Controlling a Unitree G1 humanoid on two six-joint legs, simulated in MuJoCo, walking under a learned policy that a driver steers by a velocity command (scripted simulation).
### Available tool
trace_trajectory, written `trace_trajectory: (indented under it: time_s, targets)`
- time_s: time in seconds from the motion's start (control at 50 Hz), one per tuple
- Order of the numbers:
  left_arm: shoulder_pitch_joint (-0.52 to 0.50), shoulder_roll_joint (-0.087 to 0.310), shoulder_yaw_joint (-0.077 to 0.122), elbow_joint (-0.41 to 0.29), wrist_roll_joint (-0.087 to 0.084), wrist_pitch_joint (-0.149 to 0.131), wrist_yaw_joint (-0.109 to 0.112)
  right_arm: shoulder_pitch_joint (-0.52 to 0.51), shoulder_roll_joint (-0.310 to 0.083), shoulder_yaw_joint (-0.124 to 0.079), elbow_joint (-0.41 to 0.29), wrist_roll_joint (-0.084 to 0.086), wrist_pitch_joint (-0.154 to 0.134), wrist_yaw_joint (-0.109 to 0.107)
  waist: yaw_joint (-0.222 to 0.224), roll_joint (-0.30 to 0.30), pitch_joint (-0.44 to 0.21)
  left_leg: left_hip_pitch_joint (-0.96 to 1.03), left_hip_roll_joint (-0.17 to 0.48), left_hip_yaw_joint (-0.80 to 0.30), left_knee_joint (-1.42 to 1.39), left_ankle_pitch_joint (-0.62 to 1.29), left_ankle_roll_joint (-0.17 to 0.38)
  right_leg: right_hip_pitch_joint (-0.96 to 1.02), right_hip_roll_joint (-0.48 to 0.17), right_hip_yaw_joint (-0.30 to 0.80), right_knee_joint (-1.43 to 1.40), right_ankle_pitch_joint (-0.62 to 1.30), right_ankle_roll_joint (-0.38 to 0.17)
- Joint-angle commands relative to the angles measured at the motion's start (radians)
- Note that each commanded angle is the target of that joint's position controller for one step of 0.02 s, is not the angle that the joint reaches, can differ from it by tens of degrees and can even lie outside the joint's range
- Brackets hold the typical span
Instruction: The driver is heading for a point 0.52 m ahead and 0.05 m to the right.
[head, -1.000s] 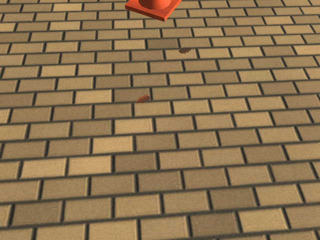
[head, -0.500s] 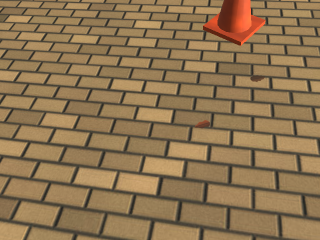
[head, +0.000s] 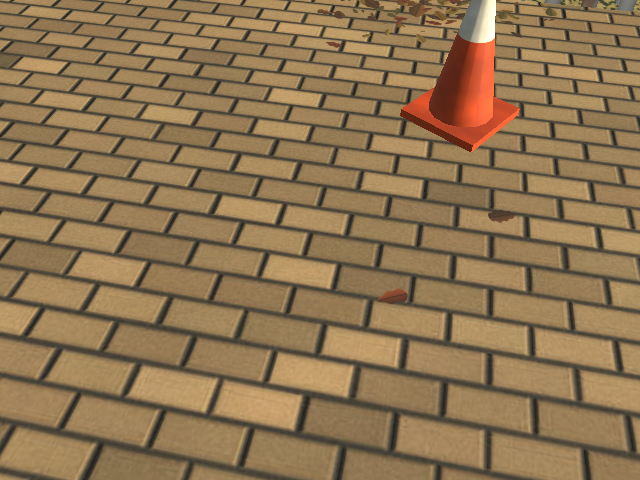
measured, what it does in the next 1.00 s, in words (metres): walks ahead: left foot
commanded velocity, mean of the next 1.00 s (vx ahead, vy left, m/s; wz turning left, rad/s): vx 0.13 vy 0.00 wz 0.01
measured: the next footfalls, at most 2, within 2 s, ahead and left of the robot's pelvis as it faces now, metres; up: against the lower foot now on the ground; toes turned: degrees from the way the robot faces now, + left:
left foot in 0.62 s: +0.27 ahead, +0.04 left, +0.00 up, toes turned +1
left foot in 1.50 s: +0.38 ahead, +0.08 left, +0.00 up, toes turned +3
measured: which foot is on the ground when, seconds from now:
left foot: down 0.00-0.22, up 0.24-0.60, down 0.62-1.00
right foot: down 0.00-1.00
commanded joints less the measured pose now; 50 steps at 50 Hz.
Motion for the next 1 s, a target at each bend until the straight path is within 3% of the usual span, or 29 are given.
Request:
trace_trajectory:
  time_s: [0.02, 0.04, 0.08, 0.14, 0.18, 0.2, 0.22, 0.24, 0.26, 0.28, 0.3, 0.36, 0.42, 0.48, 0.54, 0.58, 0.6, 0.62, 0.64, 0.66, 0.68, 0.72, 0.76, 0.8, 0.86, 1.0]
  targets:
    - [-0.057, 0.077, 0.02, -0.052, 0.016, -0.009, -0.008, 0.084, -0.2, -0.056, -0.002, -0.003, 0.001, 0.0, -0.054, 0.154, 0.145, -0.119, 0.244, -0.331, -0.269, -0.558, 0.157, -0.174, 0.018, -0.041, 0.145, -0.215, -0.024]
    - [-0.067, 0.067, 0.018, -0.058, 0.021, -0.015, -0.011, 0.082, -0.198, -0.061, -0.001, -0.004, -0.002, 0.0, -0.057, 0.168, 0.173, -0.118, 0.301, -0.388, -0.304, -0.554, 0.191, -0.221, -0.011, -0.05, 0.219, -0.166, -0.027]
    - [-0.08, 0.088, 0.026, -0.07, 0.018, -0.035, -0.017, 0.085, -0.179, -0.065, 0.001, -0.013, -0.019, 0.004, -0.053, 0.138, 0.169, -0.05, 0.33, -0.396, -0.313, -0.424, 0.214, -0.301, -0.053, -0.027, 0.299, -0.181, -0.034]
    - [-0.081, 0.09, 0.033, -0.08, 0.007, -0.063, -0.027, 0.083, -0.175, -0.073, 0.014, -0.006, -0.045, 0.01, -0.034, 0.128, 0.135, -0.027, 0.283, -0.279, -0.263, -0.235, 0.188, -0.217, -0.058, -0.052, 0.195, -0.147, -0.041]
    - [0.041, 0.064, 0.035, -0.037, 0.0, -0.071, -0.027, 0.038, -0.174, -0.076, 0.008, 0.004, -0.05, 0.014, 0.037, 0.105, 0.107, -0.172, 0.223, -0.179, -0.18, -0.172, 0.149, 0.058, -0.013, -0.108, 0.021, -0.031, -0.046]
    - [0.146, 0.08, 0.046, 0.007, 0.0, -0.075, -0.02, 0.033, -0.156, -0.073, 0.003, -0.001, -0.053, 0.015, 0.074, 0.052, 0.078, -0.274, 0.179, -0.136, -0.08, -0.142, 0.127, 0.235, 0.006, -0.089, -0.027, -0.04, -0.043]
    - [0.252, 0.136, 0.062, 0.032, 0.014, -0.086, -0.006, 0.021, -0.097, -0.056, -0.012, -0.009, -0.062, 0.019, 0.114, -0.119, 0.044, -0.368, 0.085, -0.016, 0.189, -0.074, 0.081, 0.357, -0.158, 0.142, -0.167, -0.163, -0.061]
    - [0.35, 0.252, 0.086, 0.054, 0.005, -0.083, -0.002, 0.038, -0.045, -0.042, -0.043, -0.007, -0.068, 0.022, 0.114, -0.333, 0.003, -0.536, -0.04, 0.105, 0.447, -0.242, 0.043, 0.414, -0.396, 0.559, -0.308, -0.24, -0.16]
    - [0.288, 0.181, 0.068, 0.055, 0.004, -0.075, -0.001, 0.031, -0.12, -0.058, -0.031, -0.027, -0.061, 0.019, 0.056, -0.153, 0.072, -0.543, 0.021, 0.032, 0.601, -0.267, 0.05, 0.307, -0.423, 0.551, -0.276, -0.095, -0.191]
    - [0.195, 0.133, 0.053, 0.022, 0.005, -0.08, -0.005, 0.045, -0.096, -0.054, -0.014, -0.022, -0.059, 0.024, 0.008, -0.052, 0.103, -0.516, 0.058, 0.012, 0.645, -0.19, 0.051, 0.236, -0.388, 0.444, -0.245, 0.095, -0.189]
    - [0.137, 0.109, 0.046, 0.007, 0.007, -0.086, -0.006, 0.064, -0.066, -0.046, 0.006, -0.014, -0.06, 0.028, -0.019, -0.022, 0.096, -0.478, 0.085, 0.022, 0.646, -0.132, 0.041, 0.207, -0.346, 0.33, -0.234, 0.293, -0.172]
    - [0.129, 0.067, 0.023, 0.02, 0.004, -0.098, 0.001, 0.07, -0.061, -0.045, 0.023, -0.02, -0.046, 0.031, -0.038, -0.066, 0.027, -0.395, 0.081, 0.079, 0.617, -0.041, 0.005, 0.214, -0.253, 0.108, -0.184, 0.78, -0.138]
    - [0.164, 0.047, 0.005, 0.053, 0.0, -0.092, 0.014, 0.024, -0.035, -0.037, 0.017, -0.007, -0.031, 0.028, -0.037, -0.085, 0.017, -0.388, 0.06, 0.105, 0.514, 0.017, -0.017, 0.226, -0.223, 0.029, -0.154, 0.955, -0.127]
    - [0.158, 0.037, -0.009, 0.071, 0.002, -0.08, 0.027, -0.042, -0.014, -0.023, 0.006, -0.003, -0.023, 0.016, -0.023, -0.105, 0.024, -0.323, 0.045, 0.129, 0.344, 0.059, -0.018, 0.192, -0.204, -0.008, -0.126, 0.97, -0.12]
    - [0.169, 0.027, -0.016, 0.093, 0.001, -0.071, 0.031, -0.049, -0.018, -0.019, 0.018, 0.001, -0.021, 0.004, -0.012, -0.118, 0.018, -0.238, 0.037, 0.138, 0.243, 0.089, 0.0, 0.169, -0.214, 0.006, -0.085, 0.931, -0.12]
    - [0.147, 0.022, -0.018, 0.101, -0.005, -0.068, 0.031, -0.026, -0.017, -0.019, 0.035, 0.0, -0.025, -0.003, -0.027, -0.097, 0.029, -0.165, 0.04, 0.131, 0.152, 0.121, 0.021, 0.139, -0.225, 0.03, -0.048, 0.845, -0.116]
    - [0.131, 0.025, -0.017, 0.105, -0.008, -0.066, 0.03, 0.006, -0.013, -0.018, 0.048, -0.004, -0.031, -0.007, -0.053, -0.064, 0.033, -0.086, 0.052, 0.117, 0.046, 0.228, 0.031, 0.106, -0.215, 0.029, -0.012, 0.78, -0.097]
    - [0.147, 0.026, -0.016, 0.106, -0.006, -0.07, 0.027, 0.051, -0.051, -0.026, 0.062, -0.009, -0.041, -0.012, -0.06, -0.014, 0.002, 0.031, 0.114, 0.042, 0.012, 0.464, 0.042, 0.06, -0.185, 0.027, 0.034, 0.639, -0.063]
    - [0.215, 0.017, -0.014, 0.11, -0.004, -0.07, 0.028, 0.109, -0.11, -0.038, 0.075, -0.014, -0.049, -0.014, -0.032, 0.063, -0.059, 0.157, 0.236, -0.063, 0.071, 0.815, 0.083, -0.003, -0.135, 0.003, 0.094, 0.299, -0.044]
    - [0.313, -0.049, -0.023, 0.155, -0.02, -0.047, 0.031, 0.108, -0.075, -0.027, 0.086, 0.001, -0.041, -0.013, -0.015, 0.158, -0.119, 0.164, 0.34, -0.157, 0.08, 0.916, 0.203, -0.01, -0.066, -0.025, 0.135, -0.102, -0.028]
    - [0.278, -0.028, -0.016, 0.163, -0.013, -0.028, 0.04, 0.083, -0.029, -0.015, 0.077, 0.005, -0.034, -0.011, -0.023, 0.153, -0.087, 0.086, 0.363, -0.214, 0.022, 0.777, 0.228, 0.001, -0.042, -0.032, 0.136, -0.248, -0.025]
    - [0.233, -0.031, -0.011, 0.167, 0.003, -0.011, 0.037, -0.022, -0.022, -0.01, 0.059, -0.006, -0.021, -0.013, 0.016, 0.114, -0.01, -0.062, 0.286, -0.17, -0.036, 0.473, 0.158, 0.061, -0.048, -0.015, -0.003, -0.17, -0.024]
    - [0.201, -0.038, -0.015, 0.174, 0.01, -0.009, 0.031, -0.057, -0.031, -0.019, 0.056, 0.004, -0.012, -0.017, 0.012, 0.059, 0.087, -0.129, 0.177, -0.067, -0.048, 0.227, 0.067, 0.051, -0.08, 0.028, -0.101, -0.05, -0.027]
    - [0.182, -0.04, -0.017, 0.182, 0.003, -0.018, 0.034, -0.001, -0.013, -0.021, 0.085, 0.01, -0.016, -0.018, -0.01, 0.012, 0.062, -0.065, 0.146, -0.033, -0.017, 0.323, 0.048, 0.068, -0.109, 0.04, -0.115, 0.062, -0.026]
    - [0.17, -0.03, -0.017, 0.188, -0.004, -0.028, 0.043, 0.03, -0.004, -0.022, 0.11, 0.01, -0.023, -0.017, -0.018, 0.003, 0.015, 0.009, 0.152, -0.031, 0.0, 0.418, 0.053, 0.09, -0.121, 0.038, -0.127, 0.133, -0.023]
    - [0.17, -0.046, -0.022, 0.206, -0.002, -0.022, 0.048, 0.058, 0.013, -0.02, 0.148, 0.005, -0.015, -0.019, -0.019, -0.011, 0.061, -0.03, 0.144, -0.022, -0.022, 0.336, 0.042, 0.087, -0.13, 0.036, -0.142, 0.12, -0.027]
